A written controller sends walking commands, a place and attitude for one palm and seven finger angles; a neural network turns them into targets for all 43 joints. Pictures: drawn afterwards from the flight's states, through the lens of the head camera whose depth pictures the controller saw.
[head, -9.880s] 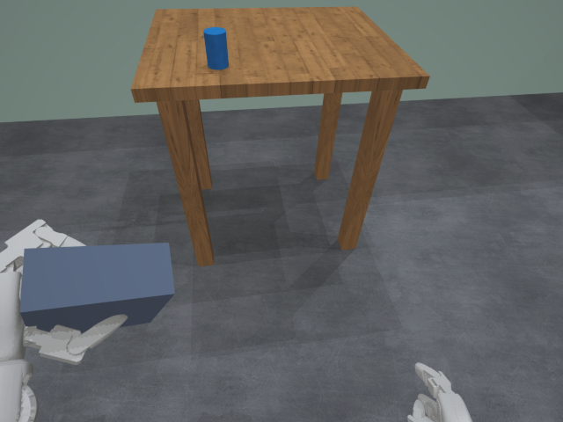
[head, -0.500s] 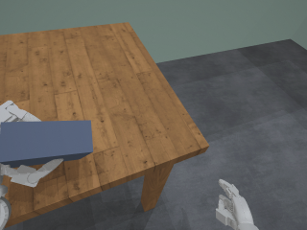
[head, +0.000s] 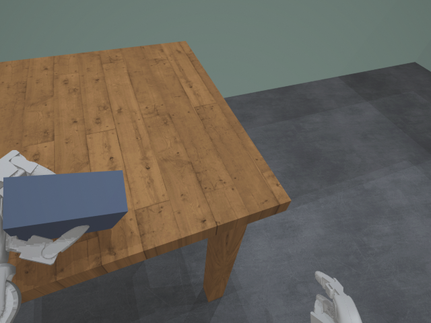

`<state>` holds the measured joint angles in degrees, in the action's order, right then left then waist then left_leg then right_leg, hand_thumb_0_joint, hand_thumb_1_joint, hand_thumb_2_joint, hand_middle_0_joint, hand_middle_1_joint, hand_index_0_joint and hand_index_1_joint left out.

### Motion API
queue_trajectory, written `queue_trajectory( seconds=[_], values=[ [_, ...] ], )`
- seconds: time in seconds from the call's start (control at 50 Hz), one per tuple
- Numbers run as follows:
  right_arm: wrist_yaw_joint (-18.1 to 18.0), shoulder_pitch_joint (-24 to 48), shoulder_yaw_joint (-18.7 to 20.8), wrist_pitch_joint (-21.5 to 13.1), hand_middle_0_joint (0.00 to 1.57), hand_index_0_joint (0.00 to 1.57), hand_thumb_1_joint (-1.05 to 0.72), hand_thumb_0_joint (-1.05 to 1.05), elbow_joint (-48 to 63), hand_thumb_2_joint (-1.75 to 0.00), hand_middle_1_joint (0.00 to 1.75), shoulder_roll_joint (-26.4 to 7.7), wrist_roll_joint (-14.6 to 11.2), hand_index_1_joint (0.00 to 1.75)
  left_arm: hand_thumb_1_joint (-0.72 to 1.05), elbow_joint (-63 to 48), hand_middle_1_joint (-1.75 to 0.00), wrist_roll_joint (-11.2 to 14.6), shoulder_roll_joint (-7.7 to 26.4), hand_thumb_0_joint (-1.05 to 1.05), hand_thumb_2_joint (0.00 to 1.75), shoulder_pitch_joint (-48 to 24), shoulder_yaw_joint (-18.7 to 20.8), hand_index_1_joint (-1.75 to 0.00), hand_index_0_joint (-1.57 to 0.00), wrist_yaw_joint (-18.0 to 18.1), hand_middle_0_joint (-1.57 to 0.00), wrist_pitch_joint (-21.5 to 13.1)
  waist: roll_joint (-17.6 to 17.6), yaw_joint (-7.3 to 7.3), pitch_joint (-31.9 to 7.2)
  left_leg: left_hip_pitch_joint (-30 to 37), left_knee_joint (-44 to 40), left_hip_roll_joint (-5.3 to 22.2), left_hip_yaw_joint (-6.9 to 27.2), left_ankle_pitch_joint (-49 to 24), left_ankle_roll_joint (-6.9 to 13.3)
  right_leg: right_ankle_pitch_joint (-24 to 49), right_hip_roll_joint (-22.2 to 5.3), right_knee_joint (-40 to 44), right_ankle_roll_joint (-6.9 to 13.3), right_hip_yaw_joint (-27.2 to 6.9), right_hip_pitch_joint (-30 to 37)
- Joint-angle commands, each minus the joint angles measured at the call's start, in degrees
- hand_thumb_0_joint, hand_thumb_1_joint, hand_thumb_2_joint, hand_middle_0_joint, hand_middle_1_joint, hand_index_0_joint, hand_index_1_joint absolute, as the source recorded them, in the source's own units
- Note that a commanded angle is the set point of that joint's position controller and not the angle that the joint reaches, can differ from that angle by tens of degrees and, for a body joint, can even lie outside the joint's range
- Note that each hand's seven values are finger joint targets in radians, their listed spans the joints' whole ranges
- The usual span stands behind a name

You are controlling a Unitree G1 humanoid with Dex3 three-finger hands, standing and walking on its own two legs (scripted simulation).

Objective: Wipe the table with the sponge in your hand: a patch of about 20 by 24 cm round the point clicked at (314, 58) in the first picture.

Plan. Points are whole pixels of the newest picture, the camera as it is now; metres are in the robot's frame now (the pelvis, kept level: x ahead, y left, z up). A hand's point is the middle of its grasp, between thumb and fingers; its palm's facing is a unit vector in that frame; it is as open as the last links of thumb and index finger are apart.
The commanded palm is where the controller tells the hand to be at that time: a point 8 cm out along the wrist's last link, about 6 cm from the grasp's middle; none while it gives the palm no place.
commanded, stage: come to a stop and stand still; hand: left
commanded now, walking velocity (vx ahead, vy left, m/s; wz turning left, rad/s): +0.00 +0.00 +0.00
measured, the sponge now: (86, 206) +0.24 +0.21 +0.14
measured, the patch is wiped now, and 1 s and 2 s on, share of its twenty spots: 0.00 0.00 0.00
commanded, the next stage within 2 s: look again from close up in 1.02 s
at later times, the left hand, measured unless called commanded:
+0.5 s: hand (47, 212) +0.22 +0.25 +0.16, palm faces +0.46 -0.84 -0.29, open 9.6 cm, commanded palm +0.16 +0.26 +0.17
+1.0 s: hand (60, 204) +0.23 +0.24 +0.16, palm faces +0.37 -0.87 -0.34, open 9.6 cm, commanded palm +0.17 +0.27 +0.17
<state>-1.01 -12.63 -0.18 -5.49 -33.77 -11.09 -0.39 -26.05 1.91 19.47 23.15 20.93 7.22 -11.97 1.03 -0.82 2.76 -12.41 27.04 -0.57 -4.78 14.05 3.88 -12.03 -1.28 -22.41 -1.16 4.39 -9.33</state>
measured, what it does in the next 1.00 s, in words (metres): stands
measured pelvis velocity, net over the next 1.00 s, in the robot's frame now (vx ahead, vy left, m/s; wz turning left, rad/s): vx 0.01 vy -0.01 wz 0.00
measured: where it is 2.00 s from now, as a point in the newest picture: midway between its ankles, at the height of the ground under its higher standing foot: outside the picture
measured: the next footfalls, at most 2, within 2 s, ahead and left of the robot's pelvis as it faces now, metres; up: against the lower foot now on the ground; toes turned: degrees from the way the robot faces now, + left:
none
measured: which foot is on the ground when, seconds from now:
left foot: down 0.00-1.00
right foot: down 0.00-1.00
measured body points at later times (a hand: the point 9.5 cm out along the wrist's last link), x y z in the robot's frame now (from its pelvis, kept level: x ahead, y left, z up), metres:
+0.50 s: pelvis +0.00 -0.02 +0.00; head +0.01 +0.01 +0.45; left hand +0.19 +0.29 +0.18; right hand +0.17 -0.24 -0.07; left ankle +0.01 +0.07 -0.74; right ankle +0.00 -0.14 -0.74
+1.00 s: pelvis +0.01 -0.01 +0.00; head +0.03 +0.02 +0.45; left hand +0.20 +0.28 +0.18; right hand +0.18 -0.23 -0.07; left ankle +0.01 +0.07 -0.74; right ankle +0.00 -0.14 -0.74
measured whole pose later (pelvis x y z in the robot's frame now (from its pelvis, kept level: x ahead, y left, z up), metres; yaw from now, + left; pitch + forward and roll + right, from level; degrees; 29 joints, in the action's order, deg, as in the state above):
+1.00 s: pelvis +0.01 -0.01 +0.00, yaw +0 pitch +0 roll -1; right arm -1.0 -11.4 -1.1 -6.1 -33.2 -10.5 -0.2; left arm -28.9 3.2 21.0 23.8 20.3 6.3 -12.0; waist 2.4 -0.7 3.9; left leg -12.3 26.6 -0.3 -4.6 14.1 3.1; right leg -12.7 -1.0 -22.8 -0.6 4.5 -9.6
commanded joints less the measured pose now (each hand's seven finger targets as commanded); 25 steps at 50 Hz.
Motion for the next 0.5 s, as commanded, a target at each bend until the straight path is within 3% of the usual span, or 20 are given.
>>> queue_trajectory(
  seconds=[0.0, 0.02, 0.04, 0.06, 0.08, 0.1, 0.12, 0.14, 0.2, 0.24, 0.28, 0.3, 0.32, 0.4, 0.48],
  values=[
    [-0.8, 6.2, 3.1, -3.5, 0.20, 0.20, -0.90, 0.00, 8.8, -0.90, 0.30, -7.8, -0.4, 0.30, 0.10, -12.1, -1.60, -0.1, 9.7, 0.00, 1.30, -3.3, 4.8, -1.60, -1.20, 0.3, -1.20, -3.0, -5.3, -0.16, -6.6, -2.9, -7.9, 4.7, 6.6, -2.4, -2.3, 7.4, -1.2, 1.1, 2.1, -3.9, 6.0],
    [-0.5, 0.3, 2.1, -6.0, 0.20, 0.20, -0.90, 0.00, 9.2, -0.90, 0.30, -9.0, 3.3, 0.30, 0.10, -27.7, -1.60, -9.3, 53.7, 0.00, 1.30, -63.2, 35.2, -1.60, -1.20, 0.0, -1.20, -9.0, 1.9, -1.22, 1.5, -10.5, 0.4, 6.2, 5.7, -9.5, -2.5, 9.7, -4.0, 2.9, 2.4, -5.4, -4.7],
    [-0.7, 4.3, 0.0, -5.8, 0.20, 0.20, -0.90, 0.00, 4.4, -0.90, 0.30, -2.5, 1.0, 0.30, 0.10, 8.8, -1.60, -3.3, 18.8, 0.00, 1.30, -27.4, 13.1, -1.60, -1.20, -2.6, -1.20, -6.5, 1.0, -0.43, -8.5, 1.0, -2.6, 3.5, 8.1, -12.3, -2.3, 9.4, -6.3, -0.2, 5.9, -6.3, -5.9],
    [-0.7, 3.6, 2.5, -6.3, 0.20, 0.20, -0.90, 0.00, 8.2, -0.90, 0.30, -5.8, 0.3, 0.30, 0.10, 2.0, -1.60, -0.7, 13.5, 0.00, 1.30, -12.8, 8.5, -1.60, -1.20, -2.4, -1.20, -6.4, -2.8, -2.24, -7.2, 3.4, -3.7, 4.9, 6.6, -15.1, -3.4, 11.9, -3.8, 1.4, 4.5, -9.0, -2.2],
    [-0.4, 1.4, 3.5, -6.7, 0.20, 0.20, -0.90, 0.00, 8.3, -0.90, 0.30, -8.0, -0.2, 0.30, 0.10, 2.5, -1.60, 0.0, 9.6, 0.00, 1.30, -9.2, 5.4, -1.60, -1.20, -2.2, -1.20, -5.8, -7.4, -1.29, -10.8, 4.1, -4.9, 5.0, 6.8, -16.1, -3.7, 10.1, -3.7, -0.9, 4.2, -7.9, 1.4],
    [0.2, 3.4, 3.7, -7.0, 0.20, 0.20, -0.90, 0.00, 8.3, -0.90, 0.30, -7.0, -1.0, 0.30, 0.10, -0.3, -1.60, 0.9, 4.3, 0.00, 1.30, -5.7, 0.4, -1.60, -1.20, -2.6, -1.20, -6.1, -15.4, -1.15, -13.3, 6.9, -5.2, 6.3, 6.7, -19.8, -3.6, 8.2, -2.9, -4.7, 3.5, -5.1, 0.3],
    [1.1, 2.4, 3.9, -6.6, 0.20, 0.20, -0.90, 0.00, 9.0, -0.90, 0.30, -8.3, -0.3, 0.30, 0.10, -5.3, -1.60, 0.9, 7.2, 0.00, 1.30, -4.2, 2.1, -1.60, -1.20, -2.2, -1.20, -6.1, -16.1, -1.53, -13.5, 5.2, -5.5, 8.1, 8.2, -21.2, -3.2, 5.8, -2.5, -6.0, 3.0, -4.2, 0.9],
    [1.8, 3.4, 3.7, -6.5, 0.20, 0.20, -0.90, 0.00, 9.3, -0.90, 0.30, -8.2, -0.2, 0.30, 0.10, -8.8, -1.60, 0.7, 6.9, 0.00, 1.30, -2.6, 1.0, -1.60, -1.20, -2.2, -1.20, -6.2, -14.5, -1.75, -13.2, 3.1, -5.7, 8.5, 8.3, -19.9, -2.7, 4.3, -2.2, -6.1, 2.8, -3.9, 1.6],
    [1.9, 5.7, 2.7, -6.1, 0.20, 0.20, -0.90, 0.00, 10.2, -0.90, 0.30, -7.5, -0.7, 0.30, 0.10, -11.2, -1.60, 1.0, 9.8, 0.00, 1.30, 2.9, 4.0, -1.60, -1.20, -1.0, -1.20, -5.3, -1.6, -1.74, -11.8, -2.4, -5.7, 7.3, 7.4, -10.0, -2.3, 6.0, -2.2, -3.9, 2.0, -3.8, 5.1],
    [0.9, 5.6, 2.9, -5.9, 0.20, 0.20, -0.90, 0.00, 11.0, -0.90, 0.30, -7.9, -0.4, 0.30, 0.10, -12.8, -1.60, 1.1, 12.4, 0.00, 1.30, 0.8, 6.9, -1.60, -1.20, -0.5, -1.20, -5.0, 5.9, -1.10, -10.5, -3.7, -4.8, 5.6, 7.7, -5.0, -2.7, 5.0, -2.9, -1.1, 2.1, -4.6, 4.4],
    [-0.3, 6.2, 2.8, -5.7, 0.20, 0.20, -0.90, 0.00, 10.5, -0.90, 0.30, -7.6, -0.3, 0.30, 0.10, -11.4, -1.60, 1.5, 13.4, 0.00, 1.30, -1.2, 9.3, -1.60, -1.20, 0.0, -1.20, -5.2, 5.2, -0.61, -8.7, -2.3, -4.3, 4.5, 7.3, -3.5, -2.7, 3.3, -3.6, 1.0, 2.4, -6.4, 1.4],
    [-0.8, 6.6, 2.8, -5.5, 0.20, 0.20, -0.90, 0.00, 9.7, -0.90, 0.30, -7.6, -0.4, 0.30, 0.10, -10.4, -1.60, 1.4, 14.3, 0.00, 1.30, -2.2, 10.2, -1.60, -1.20, 0.4, -1.20, -5.0, 3.0, -0.35, -7.8, -1.0, -4.4, 4.7, 7.0, -3.4, -2.6, 2.7, -3.6, 1.4, 2.4, -6.4, -0.4],
    [-1.1, 6.0, 2.6, -5.3, 0.20, 0.20, -0.90, 0.00, 9.3, -0.90, 0.30, -7.3, -0.2, 0.30, 0.10, -7.8, -1.60, 1.5, 11.1, 0.00, 1.30, -2.7, 7.8, -1.60, -1.20, 0.2, -1.20, -4.7, 1.1, -0.10, -6.8, -1.4, -4.9, 4.8, 7.1, -2.6, -2.5, 2.0, -3.6, 1.7, 2.4, -6.4, -0.9],
    [-1.2, 6.2, 2.2, -5.8, 0.20, 0.20, -0.90, 0.00, 8.3, -0.90, 0.30, -7.4, -0.3, 0.30, 0.10, -7.5, -1.60, 0.6, 8.4, 0.00, 1.30, -8.2, 3.4, -1.60, -1.20, -0.3, -1.20, -4.4, -5.9, 0.07, -4.7, -0.6, -5.7, 4.7, 6.2, -1.7, -2.3, 2.7, -2.8, 2.7, 2.5, -7.0, -1.6],
    [-1.0, 5.8, 2.2, -6.0, 0.20, 0.20, -0.90, 0.00, 8.2, -0.90, 0.30, -7.9, 0.1, 0.30, 0.10, -9.3, -1.60, 0.0, 8.2, 0.00, 1.30, -9.8, 1.6, -1.60, -1.20, -0.1, -1.20, -4.1, -3.6, -0.41, -5.9, -0.5, -5.6, 4.1, 6.3, -3.8, -2.3, 4.9, -2.3, 3.1, 2.4, -6.8, 1.2]
  ],
)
